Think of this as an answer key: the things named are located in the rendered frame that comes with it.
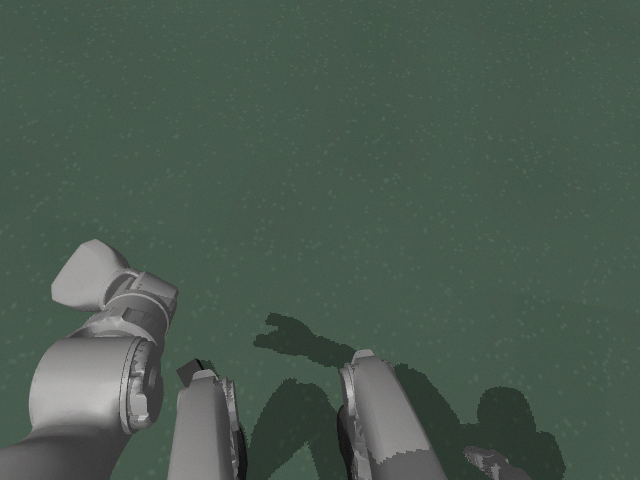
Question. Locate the cube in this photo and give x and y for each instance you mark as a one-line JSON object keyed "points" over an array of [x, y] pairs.
{"points": [[186, 372]]}

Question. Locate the right robot hand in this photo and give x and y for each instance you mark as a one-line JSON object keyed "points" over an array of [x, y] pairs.
{"points": [[495, 465]]}

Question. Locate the right robot foot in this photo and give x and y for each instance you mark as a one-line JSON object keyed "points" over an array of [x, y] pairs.
{"points": [[344, 442]]}

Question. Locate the left robot hand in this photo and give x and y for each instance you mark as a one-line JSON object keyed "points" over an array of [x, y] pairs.
{"points": [[79, 282]]}

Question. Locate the left robot arm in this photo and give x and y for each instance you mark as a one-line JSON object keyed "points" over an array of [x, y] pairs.
{"points": [[96, 387]]}

